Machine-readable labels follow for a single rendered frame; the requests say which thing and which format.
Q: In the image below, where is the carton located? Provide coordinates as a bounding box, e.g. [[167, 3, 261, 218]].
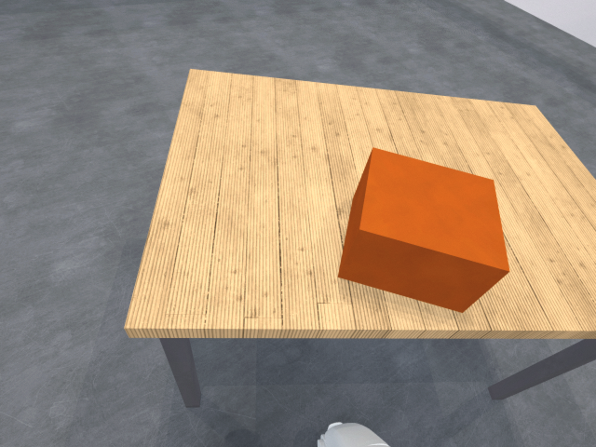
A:
[[338, 147, 510, 313]]

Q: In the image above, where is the robot right thigh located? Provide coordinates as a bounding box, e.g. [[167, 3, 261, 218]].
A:
[[318, 423, 390, 447]]

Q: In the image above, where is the table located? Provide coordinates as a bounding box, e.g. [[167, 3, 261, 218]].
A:
[[124, 69, 596, 408]]

